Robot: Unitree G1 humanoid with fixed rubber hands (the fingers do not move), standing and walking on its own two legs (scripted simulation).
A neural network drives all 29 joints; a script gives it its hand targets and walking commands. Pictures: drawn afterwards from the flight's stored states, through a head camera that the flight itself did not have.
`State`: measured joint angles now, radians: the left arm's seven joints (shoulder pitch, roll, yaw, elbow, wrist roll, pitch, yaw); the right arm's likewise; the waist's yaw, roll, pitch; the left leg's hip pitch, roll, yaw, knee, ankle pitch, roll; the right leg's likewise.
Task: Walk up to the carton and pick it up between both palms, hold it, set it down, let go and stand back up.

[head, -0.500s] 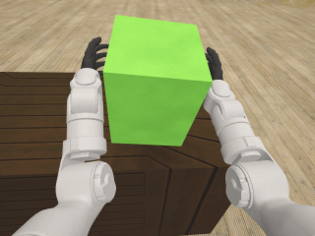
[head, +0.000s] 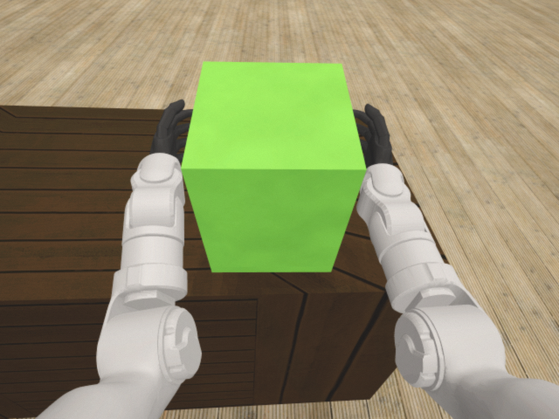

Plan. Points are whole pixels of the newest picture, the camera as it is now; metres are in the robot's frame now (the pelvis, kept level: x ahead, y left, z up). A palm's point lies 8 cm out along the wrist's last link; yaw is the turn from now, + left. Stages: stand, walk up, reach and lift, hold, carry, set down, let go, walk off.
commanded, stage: set down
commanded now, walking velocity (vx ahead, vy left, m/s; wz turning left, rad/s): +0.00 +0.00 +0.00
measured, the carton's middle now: (272, 175) +0.43 +0.01 +0.14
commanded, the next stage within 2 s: none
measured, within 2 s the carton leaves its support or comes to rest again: rests again in 1.72 s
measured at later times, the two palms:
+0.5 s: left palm (170, 171) +0.42 +0.16 +0.15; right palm (368, 176) +0.39 -0.13 +0.16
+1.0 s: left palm (181, 181) +0.45 +0.15 +0.12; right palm (365, 188) +0.41 -0.14 +0.13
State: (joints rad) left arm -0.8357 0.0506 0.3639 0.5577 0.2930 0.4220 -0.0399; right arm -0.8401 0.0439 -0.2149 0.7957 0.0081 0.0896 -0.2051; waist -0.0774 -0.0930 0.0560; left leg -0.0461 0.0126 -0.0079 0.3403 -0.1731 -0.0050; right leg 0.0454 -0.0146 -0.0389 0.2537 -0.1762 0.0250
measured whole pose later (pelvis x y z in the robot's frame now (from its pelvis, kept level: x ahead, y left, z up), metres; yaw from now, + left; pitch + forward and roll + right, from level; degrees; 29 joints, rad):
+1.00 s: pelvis +0.02 +0.01 +0.00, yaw -2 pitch -2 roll -1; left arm -0.87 0.05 0.44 0.86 0.31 0.20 -0.07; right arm -0.78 0.14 -0.44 0.81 -0.22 0.00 -0.17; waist -0.05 -0.08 0.04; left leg -0.11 0.01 0.03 0.31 -0.17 0.00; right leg -0.04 -0.02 -0.01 0.24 -0.17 0.03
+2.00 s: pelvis +0.01 +0.01 +0.00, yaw -2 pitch +1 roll +0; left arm -0.90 0.04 0.57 1.02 0.41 0.06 -0.10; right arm -0.75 0.23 -0.63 0.77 -0.45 -0.07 -0.12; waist -0.02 -0.07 0.02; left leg -0.15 0.00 0.04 0.29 -0.15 0.01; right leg -0.10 -0.03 0.00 0.27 -0.17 0.04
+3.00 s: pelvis +0.01 +0.01 +0.00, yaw -3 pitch -1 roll +0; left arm -0.89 -0.01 0.63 0.91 0.46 0.03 -0.15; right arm -0.71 0.25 -0.63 0.71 -0.47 -0.12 -0.09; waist -0.02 -0.09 0.08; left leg -0.13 0.01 0.05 0.30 -0.16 0.01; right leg -0.09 -0.03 0.01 0.28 -0.18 0.03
